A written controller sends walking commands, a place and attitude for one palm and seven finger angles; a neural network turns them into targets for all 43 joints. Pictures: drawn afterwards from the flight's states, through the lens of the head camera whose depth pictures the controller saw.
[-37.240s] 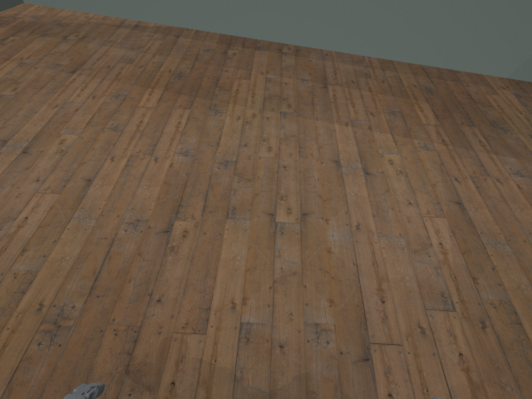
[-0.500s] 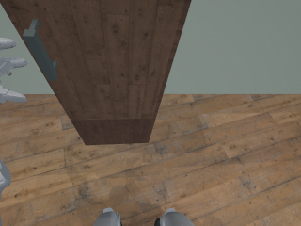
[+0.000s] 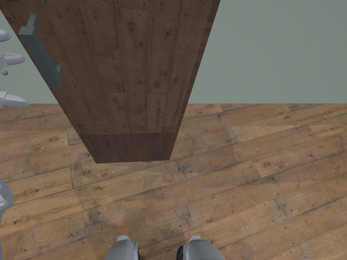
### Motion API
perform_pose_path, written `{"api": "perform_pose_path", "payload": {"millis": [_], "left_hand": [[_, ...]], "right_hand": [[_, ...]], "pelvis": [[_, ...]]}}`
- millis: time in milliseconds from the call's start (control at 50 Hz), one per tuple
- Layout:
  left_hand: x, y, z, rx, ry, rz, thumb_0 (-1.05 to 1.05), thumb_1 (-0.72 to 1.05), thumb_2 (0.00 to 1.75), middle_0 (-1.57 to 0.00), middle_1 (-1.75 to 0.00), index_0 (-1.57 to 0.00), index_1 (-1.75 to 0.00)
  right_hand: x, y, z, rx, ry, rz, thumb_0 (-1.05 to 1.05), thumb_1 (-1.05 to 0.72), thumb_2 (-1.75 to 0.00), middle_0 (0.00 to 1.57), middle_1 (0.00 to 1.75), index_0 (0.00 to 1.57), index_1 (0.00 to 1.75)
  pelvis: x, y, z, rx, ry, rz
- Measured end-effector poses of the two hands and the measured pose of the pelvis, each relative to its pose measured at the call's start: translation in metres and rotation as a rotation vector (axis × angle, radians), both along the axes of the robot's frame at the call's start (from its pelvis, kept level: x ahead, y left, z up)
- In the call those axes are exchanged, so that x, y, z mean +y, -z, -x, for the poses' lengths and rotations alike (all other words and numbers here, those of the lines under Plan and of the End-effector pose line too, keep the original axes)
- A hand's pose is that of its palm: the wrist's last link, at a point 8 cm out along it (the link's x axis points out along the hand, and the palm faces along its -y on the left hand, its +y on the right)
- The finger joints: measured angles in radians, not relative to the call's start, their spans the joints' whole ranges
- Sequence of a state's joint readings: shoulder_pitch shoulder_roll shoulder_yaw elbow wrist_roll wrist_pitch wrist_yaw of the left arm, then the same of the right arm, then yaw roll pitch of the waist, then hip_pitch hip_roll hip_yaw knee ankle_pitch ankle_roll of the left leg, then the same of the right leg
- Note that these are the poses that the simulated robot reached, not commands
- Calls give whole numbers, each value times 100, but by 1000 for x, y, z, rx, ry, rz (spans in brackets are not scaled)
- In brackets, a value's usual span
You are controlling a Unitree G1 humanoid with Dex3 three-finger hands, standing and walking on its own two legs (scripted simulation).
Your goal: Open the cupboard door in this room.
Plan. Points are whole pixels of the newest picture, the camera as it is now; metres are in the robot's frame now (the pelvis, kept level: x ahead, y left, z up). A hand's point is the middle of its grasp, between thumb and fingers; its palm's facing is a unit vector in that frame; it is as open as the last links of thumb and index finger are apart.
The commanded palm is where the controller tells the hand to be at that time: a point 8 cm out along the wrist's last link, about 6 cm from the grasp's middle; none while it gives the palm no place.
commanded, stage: slide the fingers in behind the handle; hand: left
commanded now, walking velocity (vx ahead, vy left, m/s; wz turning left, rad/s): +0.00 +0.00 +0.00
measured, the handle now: (45, 54) +0.53 +0.25 +0.11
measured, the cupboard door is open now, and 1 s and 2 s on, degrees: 0 0 0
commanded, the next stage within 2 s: close the thumb around the handle in 1.70 s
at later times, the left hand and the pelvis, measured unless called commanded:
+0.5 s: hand (24, 74) +0.47 +0.28 +0.10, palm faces +0.03 -1.00 -0.02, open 14.0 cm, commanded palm +0.46 +0.32 +0.10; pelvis +0.01 -0.01 +0.00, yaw +0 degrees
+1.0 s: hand (43, 75) +0.47 +0.24 +0.11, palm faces +0.02 -1.00 -0.01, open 14.0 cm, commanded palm +0.45 +0.28 +0.10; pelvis +0.00 -0.01 +0.01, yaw +0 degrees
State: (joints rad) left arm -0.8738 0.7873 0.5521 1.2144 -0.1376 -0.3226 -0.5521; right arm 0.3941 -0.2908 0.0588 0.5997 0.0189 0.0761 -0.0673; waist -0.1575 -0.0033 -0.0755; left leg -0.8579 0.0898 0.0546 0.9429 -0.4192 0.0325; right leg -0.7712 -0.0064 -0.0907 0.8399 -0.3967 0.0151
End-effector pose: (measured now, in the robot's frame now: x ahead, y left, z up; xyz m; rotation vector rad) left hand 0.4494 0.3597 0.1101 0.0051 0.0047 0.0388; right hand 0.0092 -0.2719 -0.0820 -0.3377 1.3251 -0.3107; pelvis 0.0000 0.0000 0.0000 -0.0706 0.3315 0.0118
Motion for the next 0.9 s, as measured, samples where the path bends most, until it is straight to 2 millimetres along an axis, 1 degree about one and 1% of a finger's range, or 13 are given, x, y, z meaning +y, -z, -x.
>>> {"api": "perform_pose_path", "payload": {"millis": [100,180,320,480,660,780,900], "left_hand": [[-6,1,-4,37,23,5,-1,-50,30,-30,-120,-30,-120],[-12,5,-4,57,23,4,-1,-50,30,-30,-120,-30,-120],[-24,5,-6,24,11,12,-1,-50,30,-30,-120,-30,-120],[-28,5,-3,42,3,-11,-1,-50,30,-30,-120,-30,-120],[-46,3,-3,27,23,4,-1,-50,30,-30,-120,-30,-120],[-57,6,-2,34,17,11,-1,-50,30,-30,-120,-30,-120],[-59,6,-1,26,-4,0,-1,-50,30,-30,-120,-30,-120]], "right_hand": [[0,0,5,20,12,-6,0,-91,-89,20,30,21,30],[1,1,5,17,17,-16,0,-91,-89,20,30,21,30],[1,2,-1,0,15,-29,0,-91,-89,20,30,21,30],[-2,4,-10,-25,6,-35,0,-91,-89,20,30,21,30],[-6,5,-18,-48,-1,-42,0,-91,-89,20,30,21,30],[-7,5,-20,-63,1,-53,0,-91,-89,20,30,21,29],[-8,6,-18,-69,8,-57,0,-91,-89,20,30,21,29]], "pelvis": [[0,-1,-2,0,-2,0],[0,-2,-4,-2,1,-3],[-3,-2,-4,-8,3,-7],[-7,-3,-5,-15,0,-8],[-10,-4,-6,-24,-3,-13],[-12,-5,-6,-33,0,-18],[-14,-5,-4,-38,2,-21]]}}
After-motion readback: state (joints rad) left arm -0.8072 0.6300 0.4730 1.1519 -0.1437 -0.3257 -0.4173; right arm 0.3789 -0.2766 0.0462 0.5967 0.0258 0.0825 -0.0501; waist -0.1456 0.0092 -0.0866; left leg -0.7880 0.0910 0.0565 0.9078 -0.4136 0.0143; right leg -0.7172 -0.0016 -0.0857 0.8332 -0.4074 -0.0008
